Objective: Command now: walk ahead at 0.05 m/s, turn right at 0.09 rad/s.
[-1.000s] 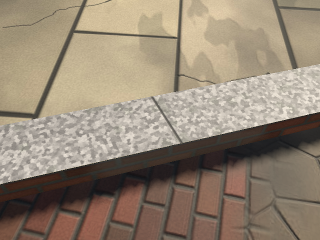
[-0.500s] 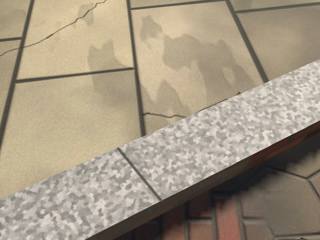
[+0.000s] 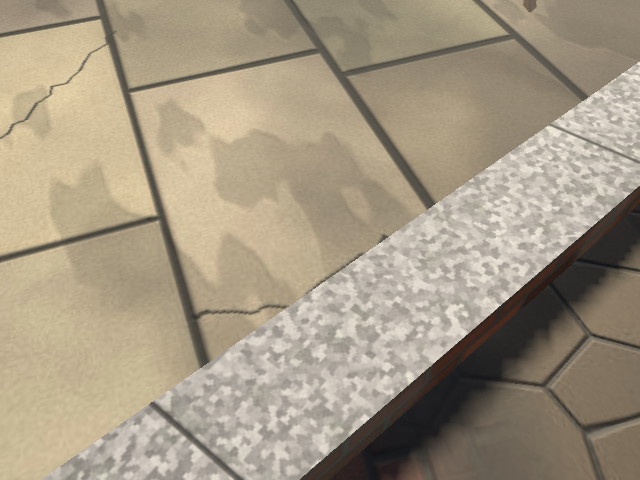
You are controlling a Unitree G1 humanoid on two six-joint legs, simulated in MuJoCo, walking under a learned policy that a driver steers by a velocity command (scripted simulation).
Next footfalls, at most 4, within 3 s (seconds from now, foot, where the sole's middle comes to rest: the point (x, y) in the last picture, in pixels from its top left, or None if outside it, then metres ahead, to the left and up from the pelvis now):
1.12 right None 0.40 -0.09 -0.77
1.64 left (259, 403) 0.60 0.14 -0.63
2.18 right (226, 257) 0.97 0.23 -0.63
2.68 left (123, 203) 1.15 0.51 -0.63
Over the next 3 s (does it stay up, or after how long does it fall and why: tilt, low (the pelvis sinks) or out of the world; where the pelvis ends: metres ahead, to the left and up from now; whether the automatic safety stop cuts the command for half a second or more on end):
stays up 1.17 0.41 0.15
